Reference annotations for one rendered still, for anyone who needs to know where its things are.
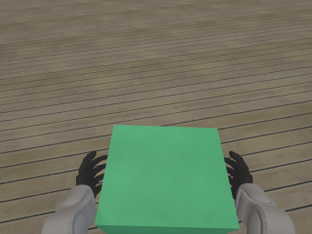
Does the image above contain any carton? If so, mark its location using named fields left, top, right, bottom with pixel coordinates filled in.
left=95, top=125, right=240, bottom=234

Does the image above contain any robot right hand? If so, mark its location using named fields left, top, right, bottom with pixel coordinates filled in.
left=223, top=150, right=254, bottom=201

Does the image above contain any robot left hand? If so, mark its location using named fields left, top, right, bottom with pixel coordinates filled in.
left=76, top=150, right=108, bottom=198

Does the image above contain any right robot forearm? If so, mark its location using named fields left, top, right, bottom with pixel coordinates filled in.
left=235, top=183, right=295, bottom=234

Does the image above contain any left robot forearm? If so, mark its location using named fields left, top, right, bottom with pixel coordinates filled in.
left=41, top=184, right=97, bottom=234

